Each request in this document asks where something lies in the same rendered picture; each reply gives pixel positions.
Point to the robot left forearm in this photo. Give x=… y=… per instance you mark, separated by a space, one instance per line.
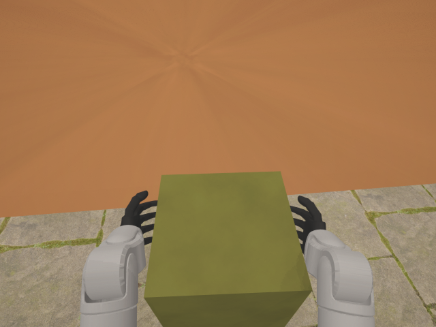
x=109 y=293

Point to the robot right forearm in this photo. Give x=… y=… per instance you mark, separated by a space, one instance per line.
x=344 y=282

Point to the carton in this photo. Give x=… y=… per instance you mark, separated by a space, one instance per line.
x=225 y=252

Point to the right robot hand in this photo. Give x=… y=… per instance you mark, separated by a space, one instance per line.
x=313 y=219

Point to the left robot hand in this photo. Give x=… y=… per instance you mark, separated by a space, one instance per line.
x=132 y=214

